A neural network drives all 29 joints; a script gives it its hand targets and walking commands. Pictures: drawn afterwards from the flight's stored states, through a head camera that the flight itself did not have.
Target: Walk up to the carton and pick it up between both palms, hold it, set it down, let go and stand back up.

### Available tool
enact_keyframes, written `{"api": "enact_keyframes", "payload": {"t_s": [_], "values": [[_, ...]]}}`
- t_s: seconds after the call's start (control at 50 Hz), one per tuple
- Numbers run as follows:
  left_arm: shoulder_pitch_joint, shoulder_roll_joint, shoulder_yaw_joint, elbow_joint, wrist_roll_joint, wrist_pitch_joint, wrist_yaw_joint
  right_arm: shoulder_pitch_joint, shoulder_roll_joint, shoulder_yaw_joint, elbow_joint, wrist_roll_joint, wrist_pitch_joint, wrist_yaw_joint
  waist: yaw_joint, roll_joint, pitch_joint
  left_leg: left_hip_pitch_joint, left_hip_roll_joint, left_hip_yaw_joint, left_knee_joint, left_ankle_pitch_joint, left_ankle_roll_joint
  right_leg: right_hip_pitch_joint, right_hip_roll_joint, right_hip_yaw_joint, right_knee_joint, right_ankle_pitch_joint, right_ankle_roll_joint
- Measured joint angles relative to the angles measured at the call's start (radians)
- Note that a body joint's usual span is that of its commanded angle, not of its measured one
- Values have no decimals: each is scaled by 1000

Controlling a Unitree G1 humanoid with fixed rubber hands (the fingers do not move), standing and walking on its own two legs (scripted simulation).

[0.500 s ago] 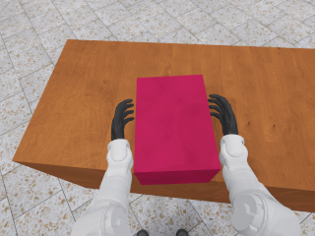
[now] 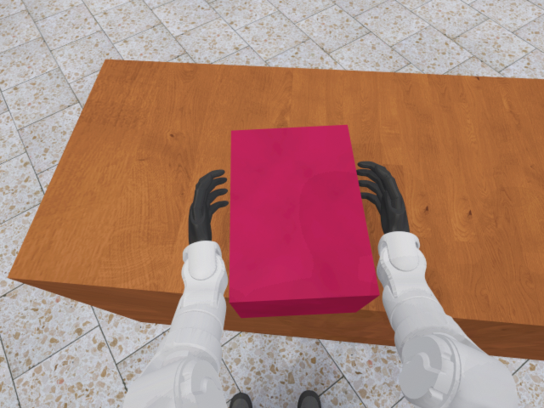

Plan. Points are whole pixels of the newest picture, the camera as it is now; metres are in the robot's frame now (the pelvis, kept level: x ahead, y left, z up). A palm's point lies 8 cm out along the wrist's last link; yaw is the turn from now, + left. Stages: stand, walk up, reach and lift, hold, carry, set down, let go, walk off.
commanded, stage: set down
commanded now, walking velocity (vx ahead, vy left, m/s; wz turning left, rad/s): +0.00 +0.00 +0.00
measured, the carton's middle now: (293, 222) +0.42 +0.00 -0.06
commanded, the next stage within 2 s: none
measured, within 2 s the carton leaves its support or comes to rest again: neither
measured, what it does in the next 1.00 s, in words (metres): stands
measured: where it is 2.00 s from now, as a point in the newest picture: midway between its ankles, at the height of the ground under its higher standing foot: outside the picture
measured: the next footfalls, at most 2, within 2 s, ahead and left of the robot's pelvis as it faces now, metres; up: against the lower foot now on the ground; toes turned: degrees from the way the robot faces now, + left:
none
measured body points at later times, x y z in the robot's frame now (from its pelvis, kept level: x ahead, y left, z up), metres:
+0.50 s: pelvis -0.01 +0.00 -0.01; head +0.14 +0.00 +0.42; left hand +0.40 +0.14 -0.03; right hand +0.42 -0.14 -0.02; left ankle -0.02 +0.13 -0.73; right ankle +0.00 -0.07 -0.73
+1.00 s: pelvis -0.01 +0.01 -0.04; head +0.13 +0.00 +0.39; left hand +0.41 +0.17 -0.05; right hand +0.46 -0.17 -0.04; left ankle -0.02 +0.13 -0.73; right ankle +0.00 -0.07 -0.73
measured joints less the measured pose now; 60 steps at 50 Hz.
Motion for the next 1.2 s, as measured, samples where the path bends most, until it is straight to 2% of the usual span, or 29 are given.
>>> {"api": "enact_keyframes", "payload": {"t_s": [0.38, 0.48, 0.54, 0.68, 0.76, 0.8, 0.92, 1.04, 1.12, 1.2], "values": [[-21, 3, 26, 12, 22, 10, 0, -24, -4, -14, 19, 3, 14, 7, 1, 6, -5, -31, 2, 2, 54, -22, 1, -33, -2, 1, 57, -23, 0], [-37, 19, 20, 39, 16, 11, 6, -39, -12, 0, 41, 24, 16, -3, 6, -2, -5, -38, 2, 9, 64, -25, 1, -47, -3, 8, 75, -28, 0], [-50, 40, -20, 77, -13, 24, 26, -59, -43, 71, 98, 103, 31, -16, 16, -5, -9, -52, 5, 16, 73, -28, 2, -63, 0, 15, 82, -27, 0], [-95, 83, -157, 203, -171, 16, 68, -139, -132, 310, 254, 352, 44, -56, 51, 18, -81, -175, 17, 12, 156, -59, 6, -172, 8, 14, 134, -39, 4], [-126, 102, -226, 263, -242, -3, 68, -180, -170, 406, 320, 444, 26, -59, 72, 34, -116, -240, 22, 4, 221, -88, 9, -229, 10, 10, 184, -60, 6], [-139, 112, -255, 293, -272, -11, 64, -196, -187, 444, 347, 482, 18, -57, 83, 40, -125, -259, 23, -2, 243, -63, 5, -247, 13, 9, 204, -69, 7], [-154, 150, -351, 335, -379, -24, 55, -229, -239, 544, 406, 607, 14, -36, 90, 42, -149, -306, 20, -14, 293, -123, 10, -290, 10, 4, 245, -88, 10], [-147, 183, -425, 311, -455, -27, 41, -234, -318, 631, 408, 723, 12, 2, 100, 53, -177, -357, 21, -33, 334, -135, 12, -330, 16, -2, 268, -92, 12], [-143, 211, -485, 277, -522, 7, 35, -235, -369, 681, 378, 802, 54, 39, 106, 55, -184, -370, 22, -35, 337, -130, 11, -342, 18, 1, 267, -84, 12], [-142, 235, -523, 210, -579, 55, 27, -227, -404, 727, 296, 862, 114, 71, 110, 49, -204, -381, 23, -30, 334, -123, 11, -357, 22, 9, 266, -75, 12]]}}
